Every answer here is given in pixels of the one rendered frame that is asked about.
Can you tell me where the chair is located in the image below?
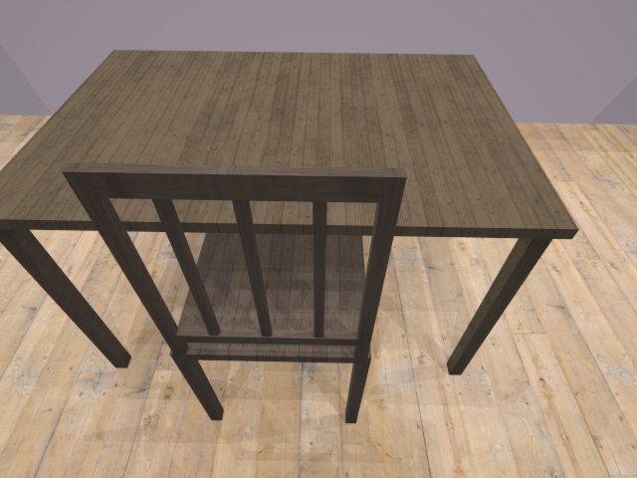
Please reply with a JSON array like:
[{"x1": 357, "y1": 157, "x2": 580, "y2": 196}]
[{"x1": 62, "y1": 163, "x2": 407, "y2": 423}]

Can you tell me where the table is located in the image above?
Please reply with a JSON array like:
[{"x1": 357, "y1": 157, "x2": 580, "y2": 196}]
[{"x1": 0, "y1": 50, "x2": 579, "y2": 375}]

